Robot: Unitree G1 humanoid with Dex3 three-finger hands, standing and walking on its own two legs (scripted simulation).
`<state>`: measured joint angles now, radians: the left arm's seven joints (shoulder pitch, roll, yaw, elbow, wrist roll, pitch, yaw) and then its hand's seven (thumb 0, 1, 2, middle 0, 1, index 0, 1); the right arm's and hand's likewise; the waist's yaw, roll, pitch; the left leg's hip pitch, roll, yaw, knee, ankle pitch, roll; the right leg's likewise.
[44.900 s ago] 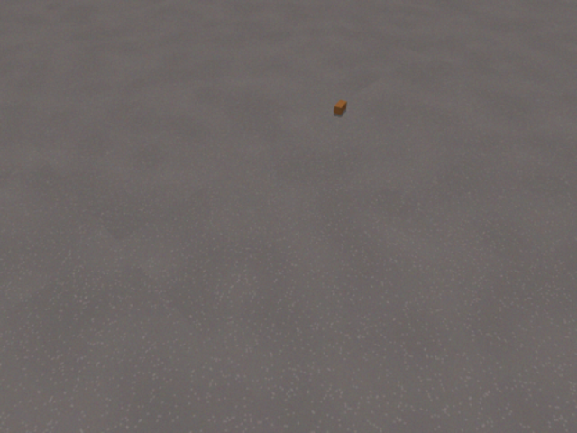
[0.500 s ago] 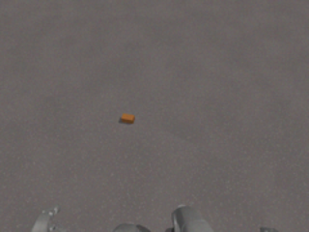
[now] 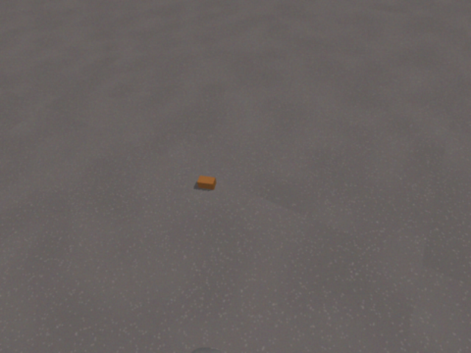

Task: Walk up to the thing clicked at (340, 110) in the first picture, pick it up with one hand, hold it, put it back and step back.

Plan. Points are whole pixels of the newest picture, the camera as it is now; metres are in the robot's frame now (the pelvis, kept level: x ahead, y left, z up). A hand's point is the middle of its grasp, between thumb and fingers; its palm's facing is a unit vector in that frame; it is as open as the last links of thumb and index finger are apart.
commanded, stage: step back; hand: left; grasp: from above
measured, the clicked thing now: (206, 182) +1.05 +0.25 -0.74
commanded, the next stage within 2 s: stand in 0.90 s
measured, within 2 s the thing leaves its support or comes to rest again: neither
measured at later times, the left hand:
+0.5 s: hand out of the picture +0.05 +0.27 -0.13, palm faces +0.06 -0.92 -0.38, open 7.3 cm
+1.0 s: hand out of the picture +0.12 +0.29 -0.14, palm faces +0.03 -0.94 -0.35, open 7.3 cm
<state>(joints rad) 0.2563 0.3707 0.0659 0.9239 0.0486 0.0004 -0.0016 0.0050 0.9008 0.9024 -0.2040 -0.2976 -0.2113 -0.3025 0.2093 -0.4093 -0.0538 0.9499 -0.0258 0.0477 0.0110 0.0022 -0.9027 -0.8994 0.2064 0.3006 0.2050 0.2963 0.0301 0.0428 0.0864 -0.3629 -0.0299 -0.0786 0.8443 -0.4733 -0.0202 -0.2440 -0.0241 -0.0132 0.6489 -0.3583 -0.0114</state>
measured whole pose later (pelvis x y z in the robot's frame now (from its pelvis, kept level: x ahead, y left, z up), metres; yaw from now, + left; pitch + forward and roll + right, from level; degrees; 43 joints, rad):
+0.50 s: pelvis +0.01 +0.00 +0.01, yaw +2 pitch -3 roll +0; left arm 0.22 0.35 0.05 0.99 0.03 -0.04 -0.01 0.00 0.90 0.90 -0.20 -0.30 -0.21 -0.30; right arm 0.21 -0.39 -0.05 1.01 -0.03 0.00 0.02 0.00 -0.90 -0.90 0.21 0.30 0.21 0.30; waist 0.02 0.04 0.06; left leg -0.35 0.01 -0.06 0.75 -0.42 0.00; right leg -0.17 -0.01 -0.06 0.53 -0.31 -0.02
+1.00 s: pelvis +0.03 +0.03 +0.02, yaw +1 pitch -3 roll +0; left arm 0.09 0.36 0.01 1.09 0.00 -0.02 0.00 0.00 0.91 0.90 -0.20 -0.30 -0.21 -0.30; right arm 0.01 -0.32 -0.01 1.09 -0.01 -0.02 0.01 0.00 -0.90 -0.90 0.21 0.30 0.21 0.30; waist 0.02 0.00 0.07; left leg -0.20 0.02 0.03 0.45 -0.20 0.00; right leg -0.08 -0.03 -0.01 0.42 -0.28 0.03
